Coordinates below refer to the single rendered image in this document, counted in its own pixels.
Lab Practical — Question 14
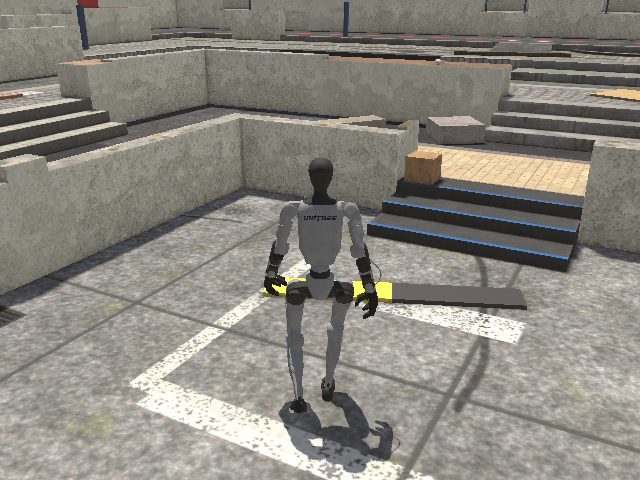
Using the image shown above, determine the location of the robot left hand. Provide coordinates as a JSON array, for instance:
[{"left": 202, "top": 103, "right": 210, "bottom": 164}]
[{"left": 264, "top": 275, "right": 287, "bottom": 296}]

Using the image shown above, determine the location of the robot left forearm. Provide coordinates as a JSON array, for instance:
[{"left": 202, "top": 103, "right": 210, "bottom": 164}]
[{"left": 265, "top": 240, "right": 284, "bottom": 278}]

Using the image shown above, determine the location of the left robot upper arm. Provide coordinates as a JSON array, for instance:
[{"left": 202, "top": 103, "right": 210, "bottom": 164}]
[{"left": 274, "top": 201, "right": 300, "bottom": 255}]

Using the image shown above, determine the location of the robot right forearm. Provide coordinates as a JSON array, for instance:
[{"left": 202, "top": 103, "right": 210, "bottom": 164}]
[{"left": 356, "top": 243, "right": 376, "bottom": 293}]

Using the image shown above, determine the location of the robot right foot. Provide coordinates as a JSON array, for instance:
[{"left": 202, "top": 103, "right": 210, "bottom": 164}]
[{"left": 321, "top": 377, "right": 335, "bottom": 401}]

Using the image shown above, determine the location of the robot right hand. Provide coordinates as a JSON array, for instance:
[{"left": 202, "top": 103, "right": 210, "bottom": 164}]
[{"left": 355, "top": 290, "right": 378, "bottom": 319}]

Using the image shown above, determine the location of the left robot shin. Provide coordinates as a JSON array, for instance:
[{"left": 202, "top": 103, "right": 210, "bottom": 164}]
[{"left": 286, "top": 334, "right": 304, "bottom": 401}]

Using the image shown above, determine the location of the right robot upper arm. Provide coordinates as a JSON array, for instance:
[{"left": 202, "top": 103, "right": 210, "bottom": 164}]
[{"left": 341, "top": 201, "right": 366, "bottom": 258}]

